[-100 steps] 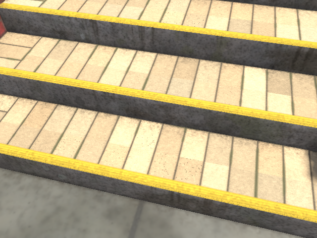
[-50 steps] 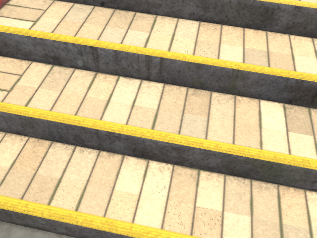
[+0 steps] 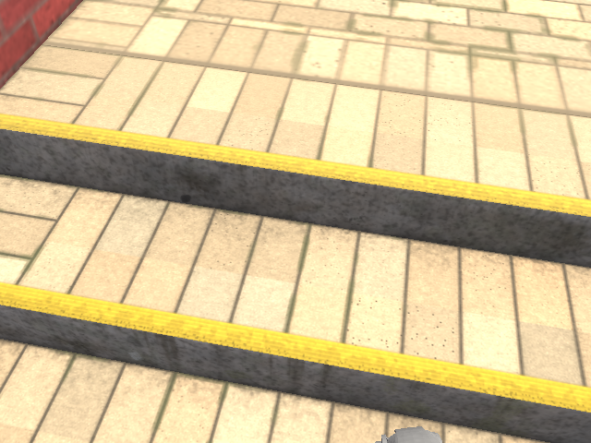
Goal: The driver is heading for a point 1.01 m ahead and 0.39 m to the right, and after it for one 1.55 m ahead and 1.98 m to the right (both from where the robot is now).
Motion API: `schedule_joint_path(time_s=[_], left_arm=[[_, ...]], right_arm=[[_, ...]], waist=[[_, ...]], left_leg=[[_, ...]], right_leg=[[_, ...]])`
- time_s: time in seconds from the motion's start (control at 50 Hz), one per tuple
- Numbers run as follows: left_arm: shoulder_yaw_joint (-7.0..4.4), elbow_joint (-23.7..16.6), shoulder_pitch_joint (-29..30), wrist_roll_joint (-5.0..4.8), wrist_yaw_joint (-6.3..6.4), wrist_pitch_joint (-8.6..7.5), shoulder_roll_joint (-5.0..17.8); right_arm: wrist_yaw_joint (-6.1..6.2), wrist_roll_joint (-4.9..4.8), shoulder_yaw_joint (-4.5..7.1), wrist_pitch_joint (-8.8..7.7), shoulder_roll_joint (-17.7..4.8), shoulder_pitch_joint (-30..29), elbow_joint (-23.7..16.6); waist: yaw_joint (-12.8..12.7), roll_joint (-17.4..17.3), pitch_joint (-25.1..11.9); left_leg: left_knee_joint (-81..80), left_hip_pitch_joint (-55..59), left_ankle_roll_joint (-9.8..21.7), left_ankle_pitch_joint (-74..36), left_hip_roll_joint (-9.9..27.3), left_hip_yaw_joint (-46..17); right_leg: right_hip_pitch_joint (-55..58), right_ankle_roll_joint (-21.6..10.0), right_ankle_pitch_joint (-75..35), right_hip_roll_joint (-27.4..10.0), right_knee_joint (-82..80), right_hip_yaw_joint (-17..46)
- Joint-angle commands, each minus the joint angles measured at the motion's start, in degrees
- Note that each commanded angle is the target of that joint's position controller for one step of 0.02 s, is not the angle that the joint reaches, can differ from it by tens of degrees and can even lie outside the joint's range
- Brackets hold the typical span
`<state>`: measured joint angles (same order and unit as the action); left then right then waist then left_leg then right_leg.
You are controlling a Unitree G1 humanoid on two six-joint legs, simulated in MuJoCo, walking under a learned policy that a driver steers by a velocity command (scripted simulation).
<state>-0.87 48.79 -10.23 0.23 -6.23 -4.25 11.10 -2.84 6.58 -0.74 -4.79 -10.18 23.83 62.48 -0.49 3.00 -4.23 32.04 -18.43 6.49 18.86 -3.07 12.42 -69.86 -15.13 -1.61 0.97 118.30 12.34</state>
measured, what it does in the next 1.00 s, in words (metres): climbs, turning right: right foot 0.15 m higher, then left foot 0.15 m higher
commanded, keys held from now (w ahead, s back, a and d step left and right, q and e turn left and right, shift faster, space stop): w+e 1.00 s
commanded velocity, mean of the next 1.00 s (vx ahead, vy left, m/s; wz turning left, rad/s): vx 0.50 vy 0.00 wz -0.55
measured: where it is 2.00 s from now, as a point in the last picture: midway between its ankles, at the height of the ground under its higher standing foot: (515, 152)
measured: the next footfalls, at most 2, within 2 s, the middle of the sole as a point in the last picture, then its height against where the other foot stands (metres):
right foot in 0.30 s outside the picture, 0.15 m higher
left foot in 0.74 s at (282, 306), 0.15 m higher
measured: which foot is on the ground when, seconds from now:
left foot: down 0.00-0.34, up 0.36-0.72, down 0.74-1.00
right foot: up 0.00-0.28, down 0.30-0.74, up 0.76-1.00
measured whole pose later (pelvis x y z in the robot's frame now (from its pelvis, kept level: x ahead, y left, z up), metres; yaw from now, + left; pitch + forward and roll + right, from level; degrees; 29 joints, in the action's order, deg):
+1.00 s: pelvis +0.59 -0.01 +0.28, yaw -32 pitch +4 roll +2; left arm -1.9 53.3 -9.0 1.6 -5.7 -4.9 15.5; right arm 1.2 4.0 -0.1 -4.3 -11.9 21.3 62.2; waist 2.4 3.4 -7.2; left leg 43.3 -25.3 2.8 22.5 2.3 13.4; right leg -59.5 -10.8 -1.4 -0.4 97.1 7.3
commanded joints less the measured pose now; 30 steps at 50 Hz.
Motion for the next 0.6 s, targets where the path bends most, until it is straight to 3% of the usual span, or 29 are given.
schedule_joint_path(time_s=[0.02, 0.08, 0.1, 0.12, 0.14, 0.16, 0.18, 0.2, 0.22, 0.24, 0.26, 0.28, 0.3, 0.32, 0.34, 0.36, 0.38, 0.4, 0.42, 0.44, 0.46, 0.48, 0.5, 0.52, 0.54, 0.56, 0.58, 0.6], left_arm=[[1.61, -2.61, 2.61, -0.34, 0.35, 0.12, -0.62], [2.19, -5.45, 9.61, -0.52, 1.67, -0.28, 0.48], [1.94, -6.94, 12.98, -0.44, 1.85, 0.24, 2.44], [1.79, -7.81, 15.26, -0.53, 2.24, 0.71, 2.62], [1.91, -8.62, 16.89, -0.55, 2.66, 1.41, 1.81], [1.7, -9.09, 19.18, -0.67, 2.68, 2.28, 1.94], [1.64, -9.61, 20.7, -0.45, 2.74, 3.16, 1.46], [1.66, -8.59, 17.77, 0.56, 1.85, 3.4, 0.28], [1.41, -8.88, 17.47, 0.59, 1.29, 3.87, 1.13], [0.81, -10.78, 18.56, -0.31, 0.98, 4.05, 2.39], [0.9, -10.98, 15.06, -0.03, 0.44, 5.17, 1.93], [-0.04, -9.62, 10.27, -0.09, 0.5, 5.15, 3.9], [-1.08, -7.66, 5.08, -0.48, 1.11, 4.53, 6.06], [-3.06, -1.31, -11.52, -1.52, 3.21, 4.11, 9.9], [-4.08, 4.65, -27.06, 0.41, 4.89, 4.28, 12.48], [-3.51, 5.7, -32.72, 4.22, 3.82, 4.55, 11.63], [-4.0, 7.3, -30.66, 4.24, 4.53, 2.75, 10.89], [-2.95, 8.24, -23.14, 3.57, 4.04, 1.18, 7.28], [-1.43, 8.75, -15.18, 3.19, 3.7, 0.44, 2.53], [-0.17, 9.74, -9.88, 2.74, 3.29, 0.42, 0.22], [1.34, 11.24, -7.46, 3.69, 2.45, 0.62, -2.45], [1.95, 11.44, -5.04, 3.05, 2.33, -0.15, -3.05], [1.38, 9.94, -1.13, 3.38, 2.3, -1.37, -1.04], [1.3, 8.79, 0.53, 3.91, 2.87, -2.8, 0.42], [1.48, 10.26, -5.08, 5.1, 3.82, -3.66, 1.05], [1.63, 11.91, -9.95, 6.04, 4.54, -4.13, 0.72], [1.71, 14.13, -16.91, 6.34, 5.1, -4.11, 0.97], [1.54, 15.66, -20.61, 6.46, 5.4, -4.14, 1.33]], right_arm=[[0.45, 1.61, -1.47, -1.34, -0.55, 5.09, 0.11], [-0.46, 2.78, -2.15, -1.49, -1.31, 10.53, 2.4], [-1.24, 3.56, -2.54, -1.34, -1.55, 11.84, 2.89], [-1.28, 3.56, -2.57, -1.26, -1.81, 14.25, 3.37], [-1.16, 3.4, -2.72, -1.2, -1.78, 16.93, 4.51], [-2.01, 2.87, -2.73, -1.01, -2.78, 14.43, 3.34], [-2.59, 1.76, -2.91, -1.09, -2.53, 13.95, 2.92], [-2.21, 0.3, -2.94, -1.85, -3.46, 11.06, 0.81], [-2.45, -0.65, -2.86, -2.38, -5.1, 4.98, -1.59], [-2.54, -1.43, -2.04, -3.57, -9.76, 5.96, -1.5], [-2.55, -2.96, -0.69, -4.24, -15.69, 7.94, -0.58], [-2.75, -4.1, 0.67, -4.26, -18.85, 6.52, -0.97], [-3.08, -4.32, 1.83, -3.7, -20.84, 2.58, -1.63], [-4.22, -0.16, 1.51, -3.66, -17.9, 4.63, -1.29], [-6.11, 3.0, 0.19, -3.29, -11.4, 5.02, -2.13], [-7.51, -3.04, 0.92, -2.25, -9.39, 0.32, -4.64], [-6.15, -5.33, 0.57, -1.85, -5.43, -3.06, -6.88], [-4.12, -3.61, 0.23, -2.28, -3.46, -6.82, -8.56], [-2.7, -1.44, -0.24, -1.56, -2.8, -9.16, -10.84], [-1.95, -0.58, -1.32, -0.66, -0.66, -11.99, -13.71], [-1.62, -1.15, -1.49, 0.7, -1.44, -12.56, -14.83], [-1.36, -1.67, -1.64, 1.57, -1.98, -12.11, -15.18], [-0.8, -3.52, -1.41, 1.79, -3.87, -13.08, -16.0], [0.66, -4.61, -1.12, 1.19, -4.92, -14.79, -17.47], [1.51, -5.07, -1.76, 0.65, -4.49, -18.6, -18.78], [2.18, -4.74, -2.12, 0.41, -3.98, -21.79, -20.29], [2.64, -4.32, -2.54, 0.15, -3.93, -25.6, -22.11], [3.02, -4.03, -2.92, -0.09, -4.19, -30.47, -24.48]], waist=[[-0.18, -6.87, 3.53], [1.3, -5.0, 4.31], [2.04, -3.75, 3.88], [3.08, -5.9, 3.93], [3.47, -8.16, 4.19], [3.03, -7.36, 5.13], [2.14, -7.34, 4.17], [-0.6, -9.51, 3.77], [-3.81, -8.23, 2.05], [-5.51, -9.87, 0.78], [-7.76, -13.89, 1.42], [-8.75, -15.0, 2.95], [-10.5, -13.99, 3.29], [-11.52, -11.31, -5.54], [-12.69, -1.54, -18.72], [-14.5, 3.34, -19.37], [-12.74, 2.37, -7.71], [-8.92, 0.31, -0.15], [-4.0, -2.06, -0.33], [-0.12, -2.38, 1.18], [2.85, -6.07, 1.8], [4.72, -5.31, 2.74], [5.46, -5.4, 2.87], [5.84, -2.74, 2.51], [3.44, 0.61, 0.96], [1.73, -1.07, 1.47], [-1.01, 0.07, 1.75], [-2.73, -1.22, 2.75]], left_leg=[[-13.82, 6.29, -1.88, -11.52, 13.62, -12.11], [-15.42, 17.48, -1.58, -18.57, 16.07, -11.28], [-16.66, 17.33, -1.88, -18.72, 16.95, -10.37], [-17.79, 18.82, -1.58, -23.05, 16.94, -9.81], [-18.15, 21.97, -0.83, -28.89, 17.86, -10.39], [-20.76, 20.71, -0.57, -34.94, 19.92, -8.44], [-20.85, 19.5, -0.64, -40.02, 18.97, -5.79], [-20.94, 15.65, -1.63, -52.77, 17.7, -1.69], [-20.69, 6.43, -2.28, -68.13, 16.42, 2.58], [-17.86, -0.85, -1.46, -91.13, 18.13, 2.9], [-15.72, 2.06, 0.27, -101.77, 20.98, 1.39], [-11.0, 9.74, 1.2, -105.89, 22.66, 0.43], [-3.25, 13.25, 1.42, -107.61, 22.23, 0.85], [13.94, -0.75, -1.22, -106.48, 21.51, -0.81], [37.62, -20.15, -5.66, -56.73, 15.26, -5.81], [64.79, -29.84, -4.8, -10.06, 0.14, -16.51], [78.1, -40.41, -0.51, -15.1, 0.92, -24.55], [83.8, -46.0, 1.24, -15.02, 0.98, -24.98], [85.49, -46.55, 3.43, -15.05, 0.75, -25.85], [88.87, -48.83, 5.15, -12.54, 0.88, -25.29], [89.14, -50.41, 6.26, -12.98, 2.13, -23.19], [88.07, -52.73, 6.3, -10.25, 3.37, -21.37], [80.51, -47.22, 5.32, -7.24, 4.72, -18.4], [76.48, -42.46, 3.83, -5.3, 5.57, -17.1], [84.33, -42.79, 2.09, -0.16, 5.28, -15.95], [81.95, -46.21, 1.6, 1.89, 6.04, -16.82], [84.86, -51.91, 1.02, 8.02, 5.68, -17.46], [81.41, -58.98, 1.36, 11.61, 6.81, -19.49]], right_leg=[[-14.09, -0.42, 4.23, 0.62, 13.02, -2.69], [-21.83, -1.23, 2.22, -0.86, 3.27, -3.22], [-20.64, -0.24, -0.71, -1.42, -5.3, -4.24], [-20.9, 0.8, -1.25, -1.04, -8.45, -6.38], [-23.04, 1.59, -0.92, -0.58, -9.83, -7.34], [-20.56, 2.57, 2.77, -1.99, -14.14, -10.29], [-16.93, 2.97, 4.5, -2.22, -17.15, -13.91], [-7.58, 3.9, 6.78, -2.87, -18.33, -18.7], [7.59, 3.55, 9.23, -1.11, -26.53, -22.15], [22.99, 4.85, 12.42, 1.89, -30.99, -24.99], [29.82, 6.75, 15.25, 3.85, -36.58, -24.91], [29.83, 8.27, 22.06, 6.84, -46.52, -24.72], [33.76, 8.09, 23.32, 10.02, -60.59, -26.04], [57.72, 3.55, 12.68, 9.52, -57.14, -14.88], [82.13, -6.57, -7.56, 2.35, -64.45, 7.62], [78.68, -12.81, 3.35, -9.14, -86.01, 33.49], [69.15, -8.61, 18.46, -10.28, -91.05, 34.51], [60.36, -7.82, 24.02, -9.19, -90.4, 31.26], [54.58, -7.43, 24.43, -7.55, -91.83, 27.25], [49.02, -5.9, 24.58, -6.19, -92.34, 21.81], [44.54, -4.06, 22.09, -4.96, -93.09, 16.95], [41.76, -1.91, 18.8, -3.27, -93.14, 11.25], [35.58, -0.02, 17.72, -1.27, -95.78, 4.56], [31.37, 1.71, 16.47, 0.41, -97.84, 1.97], [32.07, 1.54, 15.8, -0.14, -98.29, 3.89], [35.65, 2.62, 16.92, -0.91, -97.51, 5.0], [41.61, 2.81, 15.7, -2.29, -96.74, 7.68], [49.38, 3.22, 15.33, -4.87, -95.91, 10.59]])
Keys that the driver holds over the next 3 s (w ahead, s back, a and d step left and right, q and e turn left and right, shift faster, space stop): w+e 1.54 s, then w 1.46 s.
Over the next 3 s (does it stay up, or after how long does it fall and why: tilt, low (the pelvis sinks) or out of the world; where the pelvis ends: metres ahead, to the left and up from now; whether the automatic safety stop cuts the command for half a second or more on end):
stays up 1.31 -0.87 0.46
